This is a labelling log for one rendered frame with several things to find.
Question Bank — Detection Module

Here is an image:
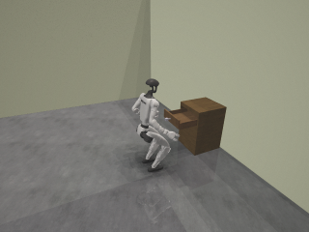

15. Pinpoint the robot left thigh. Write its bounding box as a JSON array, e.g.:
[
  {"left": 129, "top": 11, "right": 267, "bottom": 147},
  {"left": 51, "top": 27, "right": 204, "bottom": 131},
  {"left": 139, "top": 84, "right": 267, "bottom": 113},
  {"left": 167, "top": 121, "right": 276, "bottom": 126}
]
[{"left": 136, "top": 124, "right": 160, "bottom": 135}]

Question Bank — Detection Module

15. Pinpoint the robot right forearm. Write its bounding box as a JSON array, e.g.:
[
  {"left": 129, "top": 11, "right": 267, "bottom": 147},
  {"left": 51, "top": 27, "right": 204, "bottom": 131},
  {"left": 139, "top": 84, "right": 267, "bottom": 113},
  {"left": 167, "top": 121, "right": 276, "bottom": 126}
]
[{"left": 151, "top": 119, "right": 170, "bottom": 136}]

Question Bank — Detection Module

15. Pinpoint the cabinet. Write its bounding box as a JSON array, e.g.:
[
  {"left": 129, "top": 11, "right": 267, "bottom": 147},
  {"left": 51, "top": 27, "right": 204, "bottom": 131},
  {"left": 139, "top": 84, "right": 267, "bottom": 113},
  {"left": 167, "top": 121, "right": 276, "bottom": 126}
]
[{"left": 178, "top": 97, "right": 227, "bottom": 156}]

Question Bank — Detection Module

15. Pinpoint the right robot shin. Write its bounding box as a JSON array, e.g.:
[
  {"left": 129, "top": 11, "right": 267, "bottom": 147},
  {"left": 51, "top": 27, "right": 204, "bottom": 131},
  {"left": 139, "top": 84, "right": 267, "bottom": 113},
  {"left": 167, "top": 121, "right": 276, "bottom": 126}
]
[{"left": 152, "top": 147, "right": 171, "bottom": 168}]

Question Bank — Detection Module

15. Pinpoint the right robot hand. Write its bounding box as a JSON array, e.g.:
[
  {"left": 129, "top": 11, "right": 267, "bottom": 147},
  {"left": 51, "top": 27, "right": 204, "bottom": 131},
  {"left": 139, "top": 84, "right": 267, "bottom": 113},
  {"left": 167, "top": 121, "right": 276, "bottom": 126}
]
[{"left": 167, "top": 131, "right": 180, "bottom": 142}]

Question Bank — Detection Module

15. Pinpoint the drawer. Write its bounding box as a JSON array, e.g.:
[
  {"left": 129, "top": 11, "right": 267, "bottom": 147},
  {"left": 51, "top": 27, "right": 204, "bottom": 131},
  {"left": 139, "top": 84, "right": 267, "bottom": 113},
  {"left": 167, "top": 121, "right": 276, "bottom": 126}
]
[{"left": 163, "top": 108, "right": 198, "bottom": 130}]

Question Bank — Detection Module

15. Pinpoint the right robot upper arm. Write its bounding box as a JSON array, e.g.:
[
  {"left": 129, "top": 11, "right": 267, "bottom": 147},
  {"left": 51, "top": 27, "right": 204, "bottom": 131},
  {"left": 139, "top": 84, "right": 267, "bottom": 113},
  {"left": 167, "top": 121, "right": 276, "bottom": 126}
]
[{"left": 149, "top": 99, "right": 159, "bottom": 125}]

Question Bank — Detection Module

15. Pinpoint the left robot upper arm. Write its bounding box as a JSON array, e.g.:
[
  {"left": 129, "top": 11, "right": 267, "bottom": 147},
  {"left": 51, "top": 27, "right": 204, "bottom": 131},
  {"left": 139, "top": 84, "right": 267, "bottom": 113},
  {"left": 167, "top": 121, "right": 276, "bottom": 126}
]
[{"left": 131, "top": 93, "right": 146, "bottom": 113}]

